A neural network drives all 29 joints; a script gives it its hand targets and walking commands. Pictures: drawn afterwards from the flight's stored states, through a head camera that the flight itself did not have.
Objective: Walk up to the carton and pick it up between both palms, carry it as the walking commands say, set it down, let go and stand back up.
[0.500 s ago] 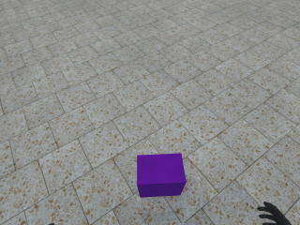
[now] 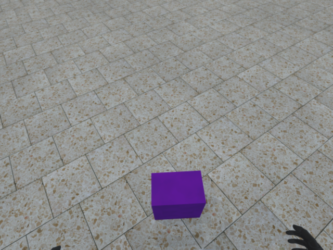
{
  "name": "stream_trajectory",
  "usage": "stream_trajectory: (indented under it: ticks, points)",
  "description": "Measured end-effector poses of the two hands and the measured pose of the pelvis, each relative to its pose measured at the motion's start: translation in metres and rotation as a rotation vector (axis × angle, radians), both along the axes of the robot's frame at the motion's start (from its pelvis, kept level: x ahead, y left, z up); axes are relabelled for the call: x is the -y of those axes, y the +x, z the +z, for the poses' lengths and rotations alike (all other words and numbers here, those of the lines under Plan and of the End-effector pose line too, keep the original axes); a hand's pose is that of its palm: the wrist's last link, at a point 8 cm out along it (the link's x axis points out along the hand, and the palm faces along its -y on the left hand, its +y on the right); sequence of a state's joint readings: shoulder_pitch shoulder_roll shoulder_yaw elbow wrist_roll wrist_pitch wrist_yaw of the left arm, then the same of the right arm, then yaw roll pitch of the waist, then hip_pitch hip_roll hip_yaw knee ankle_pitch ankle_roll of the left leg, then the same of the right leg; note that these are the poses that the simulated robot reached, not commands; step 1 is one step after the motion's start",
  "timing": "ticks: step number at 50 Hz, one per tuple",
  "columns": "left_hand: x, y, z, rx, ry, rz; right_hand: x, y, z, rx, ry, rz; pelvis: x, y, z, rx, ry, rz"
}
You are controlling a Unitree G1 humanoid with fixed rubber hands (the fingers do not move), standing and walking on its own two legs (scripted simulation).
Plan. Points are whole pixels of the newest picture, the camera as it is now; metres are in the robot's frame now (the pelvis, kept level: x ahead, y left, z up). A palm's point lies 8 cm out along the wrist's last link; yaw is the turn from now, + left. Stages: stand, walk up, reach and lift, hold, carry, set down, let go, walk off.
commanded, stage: walk up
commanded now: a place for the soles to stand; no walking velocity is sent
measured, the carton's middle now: (176, 196) +0.45 -0.03 -0.62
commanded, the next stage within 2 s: none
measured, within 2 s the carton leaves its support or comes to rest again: neither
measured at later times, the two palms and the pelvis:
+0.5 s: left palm out of the picture +0.10 +0.31 -0.10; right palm out of the picture +0.12 -0.32 -0.09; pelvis +0.00 +0.00 +0.00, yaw +0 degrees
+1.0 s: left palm out of the picture +0.10 +0.31 -0.10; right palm out of the picture +0.12 -0.32 -0.09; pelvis +0.00 +0.00 +0.00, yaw +0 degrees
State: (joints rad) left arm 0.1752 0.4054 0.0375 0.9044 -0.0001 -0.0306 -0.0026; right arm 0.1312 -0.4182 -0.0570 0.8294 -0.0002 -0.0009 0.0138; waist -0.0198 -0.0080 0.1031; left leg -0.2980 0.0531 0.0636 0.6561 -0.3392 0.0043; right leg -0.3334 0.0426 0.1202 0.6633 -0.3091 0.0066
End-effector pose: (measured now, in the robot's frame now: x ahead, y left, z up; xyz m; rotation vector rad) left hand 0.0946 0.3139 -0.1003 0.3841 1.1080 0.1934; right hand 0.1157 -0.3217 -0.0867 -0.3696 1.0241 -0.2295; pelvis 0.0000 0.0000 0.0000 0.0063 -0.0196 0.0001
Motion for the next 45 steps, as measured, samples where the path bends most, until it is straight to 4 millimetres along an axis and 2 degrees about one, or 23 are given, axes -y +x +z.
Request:
stream_trajectory:
  ticks: [45]
  points:
    - [0.0009,0.0028,0.0004,0.004,-0.001,-0.005,0.0009,0.0,0.0007,0.004,0.0,-0.004,0.0004,0.0007,0.0001,-0.002,0.0,-0.004]
